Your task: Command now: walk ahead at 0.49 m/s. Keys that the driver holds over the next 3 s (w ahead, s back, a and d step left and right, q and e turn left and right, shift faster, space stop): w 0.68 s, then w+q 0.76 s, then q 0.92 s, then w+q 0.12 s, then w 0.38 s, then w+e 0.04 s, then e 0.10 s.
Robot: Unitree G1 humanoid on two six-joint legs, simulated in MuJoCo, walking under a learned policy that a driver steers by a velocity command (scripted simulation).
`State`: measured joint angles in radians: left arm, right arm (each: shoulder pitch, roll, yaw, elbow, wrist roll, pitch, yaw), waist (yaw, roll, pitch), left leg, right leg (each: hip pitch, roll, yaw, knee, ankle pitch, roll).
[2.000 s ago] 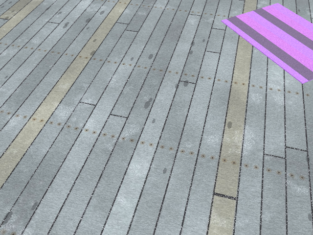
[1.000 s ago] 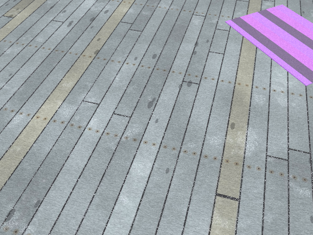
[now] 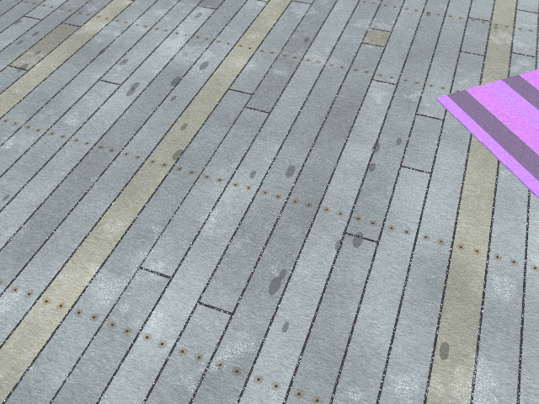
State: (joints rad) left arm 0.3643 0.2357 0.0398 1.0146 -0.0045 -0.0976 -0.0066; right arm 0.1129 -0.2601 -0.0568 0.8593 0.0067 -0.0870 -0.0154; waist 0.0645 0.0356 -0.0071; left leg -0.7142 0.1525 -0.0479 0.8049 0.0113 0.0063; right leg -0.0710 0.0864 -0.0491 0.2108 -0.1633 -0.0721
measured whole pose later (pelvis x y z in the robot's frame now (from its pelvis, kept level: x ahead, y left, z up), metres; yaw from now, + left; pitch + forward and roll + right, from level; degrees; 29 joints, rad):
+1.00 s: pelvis +0.56 +0.01 +0.00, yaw +7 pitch +0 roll -2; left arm 0.26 0.24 0.07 0.96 0.01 -0.11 -0.01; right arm 0.23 -0.28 -0.08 0.91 0.03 -0.05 -0.02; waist 0.03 0.05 0.02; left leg -0.64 0.11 -0.07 1.11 -0.22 0.04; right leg -0.15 0.03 -0.16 0.32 -0.17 -0.05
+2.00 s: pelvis +0.99 +0.16 -0.01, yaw +42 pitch +2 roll -1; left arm 0.09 0.25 0.05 0.74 0.02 -0.01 0.03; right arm 0.20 -0.32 -0.09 0.66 0.02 0.06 -0.04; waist 0.01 0.03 0.07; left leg -0.55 0.02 -0.04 1.10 -0.44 -0.07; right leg -0.37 -0.02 -0.08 0.43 -0.09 -0.03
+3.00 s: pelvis +1.06 +0.36 -0.01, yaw +63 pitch +3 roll +0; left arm 0.46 0.27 0.05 0.86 -0.02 -0.05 0.00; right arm 0.07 -0.26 -0.04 0.59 0.01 -0.09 0.04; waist 0.12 0.02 0.03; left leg -0.57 0.03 -0.03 0.56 -0.05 0.00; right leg 0.02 -0.02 0.03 0.31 -0.38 0.02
